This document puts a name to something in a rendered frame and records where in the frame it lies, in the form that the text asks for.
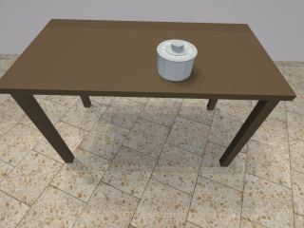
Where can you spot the table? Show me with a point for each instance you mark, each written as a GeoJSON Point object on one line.
{"type": "Point", "coordinates": [113, 58]}

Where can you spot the knob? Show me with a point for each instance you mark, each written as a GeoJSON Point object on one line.
{"type": "Point", "coordinates": [177, 44]}

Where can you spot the lid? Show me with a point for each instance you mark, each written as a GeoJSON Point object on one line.
{"type": "Point", "coordinates": [187, 54]}

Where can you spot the pot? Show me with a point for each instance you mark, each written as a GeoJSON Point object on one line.
{"type": "Point", "coordinates": [174, 71]}

